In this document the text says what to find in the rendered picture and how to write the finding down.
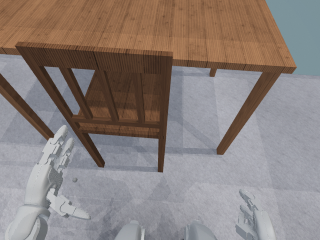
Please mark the robot left hand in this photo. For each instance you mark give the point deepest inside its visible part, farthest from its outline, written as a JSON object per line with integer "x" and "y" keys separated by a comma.
{"x": 47, "y": 172}

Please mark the table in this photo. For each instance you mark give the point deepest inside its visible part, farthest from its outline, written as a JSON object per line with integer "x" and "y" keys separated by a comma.
{"x": 216, "y": 34}

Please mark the robot left forearm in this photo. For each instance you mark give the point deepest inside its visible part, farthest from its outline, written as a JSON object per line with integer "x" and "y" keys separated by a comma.
{"x": 30, "y": 223}

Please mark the robot right hand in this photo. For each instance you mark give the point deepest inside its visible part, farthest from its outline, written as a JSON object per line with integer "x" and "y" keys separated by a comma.
{"x": 259, "y": 226}

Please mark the chair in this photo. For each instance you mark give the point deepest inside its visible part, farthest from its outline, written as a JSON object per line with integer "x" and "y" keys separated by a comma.
{"x": 128, "y": 94}

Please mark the left robot shin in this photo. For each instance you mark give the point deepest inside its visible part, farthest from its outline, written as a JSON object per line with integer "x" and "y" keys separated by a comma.
{"x": 134, "y": 222}

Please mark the robot left thigh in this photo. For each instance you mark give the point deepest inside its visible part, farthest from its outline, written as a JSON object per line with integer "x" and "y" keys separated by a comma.
{"x": 131, "y": 231}

